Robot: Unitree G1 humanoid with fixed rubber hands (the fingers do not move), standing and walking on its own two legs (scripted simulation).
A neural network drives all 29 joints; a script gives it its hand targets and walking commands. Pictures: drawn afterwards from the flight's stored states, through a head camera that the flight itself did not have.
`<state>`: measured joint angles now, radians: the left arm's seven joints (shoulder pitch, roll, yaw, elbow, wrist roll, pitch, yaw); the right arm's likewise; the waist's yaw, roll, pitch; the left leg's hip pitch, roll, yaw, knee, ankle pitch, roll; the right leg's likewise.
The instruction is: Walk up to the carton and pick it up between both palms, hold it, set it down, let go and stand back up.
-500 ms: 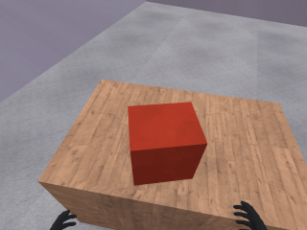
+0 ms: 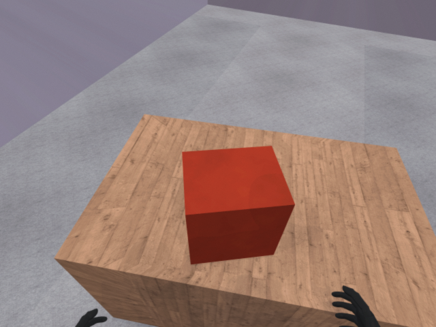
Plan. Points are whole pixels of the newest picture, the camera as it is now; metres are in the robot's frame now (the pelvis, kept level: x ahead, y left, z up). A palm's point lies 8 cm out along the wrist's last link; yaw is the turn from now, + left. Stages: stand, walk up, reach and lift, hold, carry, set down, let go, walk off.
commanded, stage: stand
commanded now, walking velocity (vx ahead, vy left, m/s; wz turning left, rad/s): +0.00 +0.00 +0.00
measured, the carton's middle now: (230, 206) +0.42 +0.04 -0.07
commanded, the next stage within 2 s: none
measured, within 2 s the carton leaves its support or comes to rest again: neither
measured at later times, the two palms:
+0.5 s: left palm out of the picture +0.07 +0.29 -0.12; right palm out of the picture +0.17 -0.24 -0.07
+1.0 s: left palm out of the picture +0.06 +0.30 -0.11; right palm out of the picture +0.17 -0.24 -0.08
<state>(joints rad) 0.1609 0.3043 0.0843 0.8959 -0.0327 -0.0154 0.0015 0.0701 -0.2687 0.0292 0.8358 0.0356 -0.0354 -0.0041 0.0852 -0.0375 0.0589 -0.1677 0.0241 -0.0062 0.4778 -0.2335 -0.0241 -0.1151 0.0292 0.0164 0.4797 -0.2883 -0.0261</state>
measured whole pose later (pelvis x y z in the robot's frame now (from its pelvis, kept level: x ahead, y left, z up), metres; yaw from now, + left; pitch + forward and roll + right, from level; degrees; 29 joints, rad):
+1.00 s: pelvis -0.01 +0.01 +0.00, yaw +0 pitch -6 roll -1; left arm 0.16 0.30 0.08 0.96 -0.03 -0.02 -0.01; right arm 0.07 -0.28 0.03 0.84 0.04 -0.04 0.00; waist 0.09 -0.01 0.06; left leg -0.16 0.02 -0.01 0.48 -0.22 -0.02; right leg -0.09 0.03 0.02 0.45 -0.26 -0.02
